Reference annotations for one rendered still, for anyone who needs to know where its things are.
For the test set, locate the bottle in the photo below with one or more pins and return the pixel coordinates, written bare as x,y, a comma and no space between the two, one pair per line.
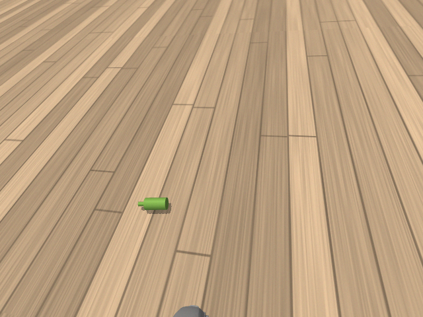
154,203

